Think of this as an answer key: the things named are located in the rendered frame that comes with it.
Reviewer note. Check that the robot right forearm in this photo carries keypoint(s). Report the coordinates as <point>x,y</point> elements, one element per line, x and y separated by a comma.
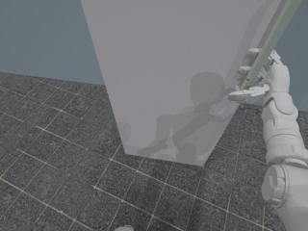
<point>283,140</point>

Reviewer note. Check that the fridge door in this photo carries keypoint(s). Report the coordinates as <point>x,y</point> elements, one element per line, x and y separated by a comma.
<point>169,66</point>

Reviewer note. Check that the handle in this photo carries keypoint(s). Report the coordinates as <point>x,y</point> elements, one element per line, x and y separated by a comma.
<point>275,34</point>

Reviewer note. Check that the robot right upper arm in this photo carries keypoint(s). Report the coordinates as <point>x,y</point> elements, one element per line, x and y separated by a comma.
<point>285,188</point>

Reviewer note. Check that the robot right hand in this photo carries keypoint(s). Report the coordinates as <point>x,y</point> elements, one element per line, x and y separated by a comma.
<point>277,79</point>

